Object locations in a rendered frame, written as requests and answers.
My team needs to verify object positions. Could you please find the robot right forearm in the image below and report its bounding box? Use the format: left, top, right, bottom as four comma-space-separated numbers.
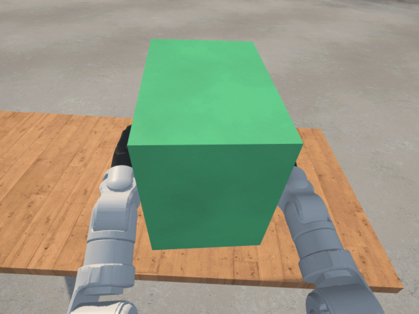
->
278, 166, 385, 314

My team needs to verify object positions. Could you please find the left robot upper arm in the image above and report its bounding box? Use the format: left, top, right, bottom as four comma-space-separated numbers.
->
70, 300, 138, 314

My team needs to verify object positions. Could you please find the left robot hand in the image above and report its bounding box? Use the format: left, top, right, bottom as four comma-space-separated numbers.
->
111, 125, 132, 167

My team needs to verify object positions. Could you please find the table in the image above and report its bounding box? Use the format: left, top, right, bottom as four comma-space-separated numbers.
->
0, 111, 404, 293

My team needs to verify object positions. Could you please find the right robot upper arm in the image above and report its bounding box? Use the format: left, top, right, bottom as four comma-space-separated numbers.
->
306, 283, 383, 314

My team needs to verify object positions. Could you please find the robot left forearm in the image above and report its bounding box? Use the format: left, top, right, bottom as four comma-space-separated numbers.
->
67, 166, 140, 314

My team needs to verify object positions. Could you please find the carton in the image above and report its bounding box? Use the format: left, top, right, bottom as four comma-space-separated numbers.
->
127, 39, 304, 250

